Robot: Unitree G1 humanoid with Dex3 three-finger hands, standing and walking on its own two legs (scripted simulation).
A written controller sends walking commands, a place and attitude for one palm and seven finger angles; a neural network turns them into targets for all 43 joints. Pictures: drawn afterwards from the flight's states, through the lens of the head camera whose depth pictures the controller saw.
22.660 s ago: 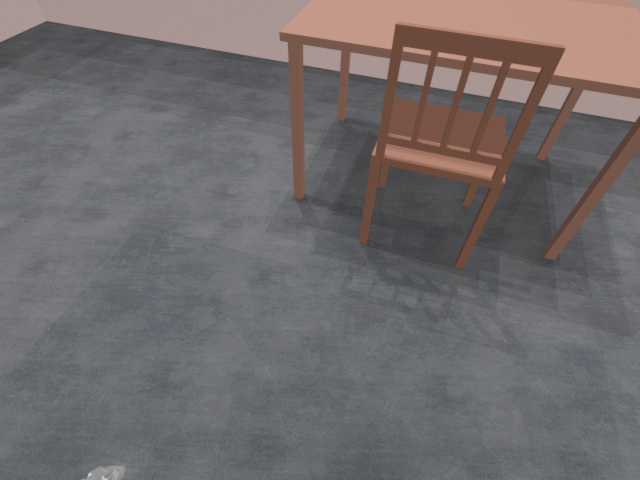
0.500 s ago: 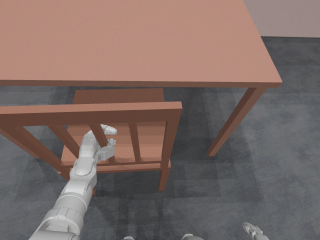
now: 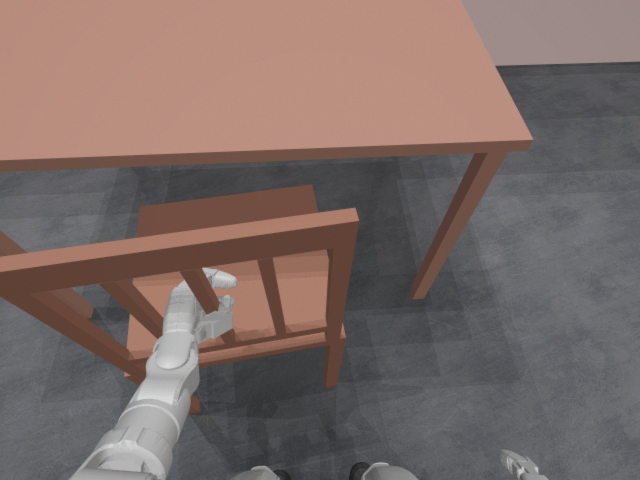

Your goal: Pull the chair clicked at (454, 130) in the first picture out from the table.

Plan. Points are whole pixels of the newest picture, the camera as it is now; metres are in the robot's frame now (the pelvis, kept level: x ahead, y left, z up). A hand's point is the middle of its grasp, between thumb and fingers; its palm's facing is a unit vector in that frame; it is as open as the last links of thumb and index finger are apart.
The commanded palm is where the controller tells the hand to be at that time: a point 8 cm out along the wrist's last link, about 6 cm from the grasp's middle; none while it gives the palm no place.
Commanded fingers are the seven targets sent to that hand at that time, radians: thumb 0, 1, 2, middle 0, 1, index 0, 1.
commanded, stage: step backward, pulling the chair out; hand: left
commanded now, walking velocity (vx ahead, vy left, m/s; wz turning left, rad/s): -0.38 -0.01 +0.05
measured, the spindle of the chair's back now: (213, 308) +0.36 +0.16 -0.09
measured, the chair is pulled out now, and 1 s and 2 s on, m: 0.12 0.24 0.45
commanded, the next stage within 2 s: none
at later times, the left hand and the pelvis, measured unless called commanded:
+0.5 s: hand (226, 362) +0.27 +0.13 -0.07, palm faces +0.03 -0.99 -0.16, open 5.0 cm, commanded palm +0.25 +0.18 -0.06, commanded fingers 0.00 0.90 0.90 -0.50 -1.45 -0.50 -1.45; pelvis -0.06 +0.00 +0.00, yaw +3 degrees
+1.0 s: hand (224, 405) +0.22 +0.12 -0.07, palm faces +0.00 -0.99 -0.15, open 5.0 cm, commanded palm +0.19 +0.17 -0.06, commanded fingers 0.00 0.90 0.90 -0.50 -1.45 -0.50 -1.45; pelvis -0.12 +0.01 +0.00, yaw +3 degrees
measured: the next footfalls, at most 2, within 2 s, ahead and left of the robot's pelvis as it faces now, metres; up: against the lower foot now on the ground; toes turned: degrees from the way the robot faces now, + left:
left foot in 0.44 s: -0.01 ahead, +0.13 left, +0.00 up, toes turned +4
left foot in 0.96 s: -0.10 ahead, +0.15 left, +0.00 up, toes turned +3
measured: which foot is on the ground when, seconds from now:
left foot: down 0.00-0.30, up 0.32-0.42, down 0.44-0.76, up 0.78-0.94, down 0.96-1.00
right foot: down 0.00-1.00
